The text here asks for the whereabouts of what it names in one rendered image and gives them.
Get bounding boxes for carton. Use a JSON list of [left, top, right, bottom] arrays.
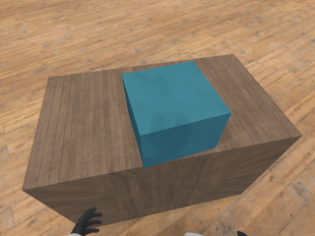
[[121, 61, 231, 168]]

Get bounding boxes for left robot hand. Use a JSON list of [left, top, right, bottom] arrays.
[[71, 207, 102, 236]]

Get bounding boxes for pedestal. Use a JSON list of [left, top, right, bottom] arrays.
[[22, 54, 302, 229]]

